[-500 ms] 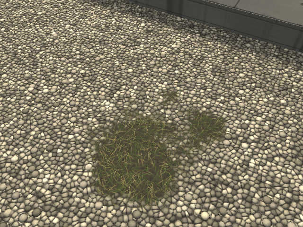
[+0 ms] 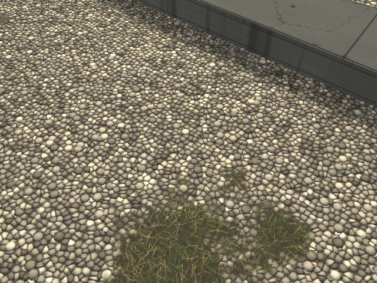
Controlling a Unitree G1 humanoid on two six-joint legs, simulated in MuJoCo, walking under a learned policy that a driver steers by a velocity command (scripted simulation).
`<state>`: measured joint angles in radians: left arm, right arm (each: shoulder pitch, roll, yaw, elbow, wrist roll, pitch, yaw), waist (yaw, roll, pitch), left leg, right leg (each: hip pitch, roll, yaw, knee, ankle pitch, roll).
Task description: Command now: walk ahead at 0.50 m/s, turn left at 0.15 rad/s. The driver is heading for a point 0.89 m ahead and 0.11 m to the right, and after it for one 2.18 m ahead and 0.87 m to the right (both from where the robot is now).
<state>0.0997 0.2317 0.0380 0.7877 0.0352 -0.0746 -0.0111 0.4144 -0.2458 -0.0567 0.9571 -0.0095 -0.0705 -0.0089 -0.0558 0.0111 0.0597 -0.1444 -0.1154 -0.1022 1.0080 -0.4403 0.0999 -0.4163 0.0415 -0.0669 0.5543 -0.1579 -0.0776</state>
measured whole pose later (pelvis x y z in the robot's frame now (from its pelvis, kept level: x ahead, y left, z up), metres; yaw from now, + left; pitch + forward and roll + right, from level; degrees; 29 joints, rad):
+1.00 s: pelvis +0.52 +0.02 +0.01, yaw -11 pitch +1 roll +1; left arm 0.07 0.20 0.03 0.84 0.03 -0.01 -0.05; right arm 0.43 -0.18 -0.03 1.01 -0.02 -0.10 -0.03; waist -0.04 -0.02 0.05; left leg 0.13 -0.04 0.26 0.23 -0.37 0.04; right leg -0.56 -0.02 -0.12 0.65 -0.08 -0.11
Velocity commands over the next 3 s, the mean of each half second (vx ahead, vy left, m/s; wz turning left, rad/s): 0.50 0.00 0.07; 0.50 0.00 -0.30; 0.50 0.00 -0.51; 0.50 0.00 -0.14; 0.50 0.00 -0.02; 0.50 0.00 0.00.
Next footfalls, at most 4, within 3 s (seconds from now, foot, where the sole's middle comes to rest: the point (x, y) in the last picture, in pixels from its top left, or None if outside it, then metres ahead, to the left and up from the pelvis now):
0.48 left None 0.42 0.10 -0.76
1.06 right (208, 220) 0.68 -0.08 -0.76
1.60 left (198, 143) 1.04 -0.06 -0.76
2.14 right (262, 117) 1.18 -0.37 -0.76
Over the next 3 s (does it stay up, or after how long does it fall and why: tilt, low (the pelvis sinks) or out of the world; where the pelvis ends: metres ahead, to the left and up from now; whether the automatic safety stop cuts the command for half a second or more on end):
stays up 1.44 -0.41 0.01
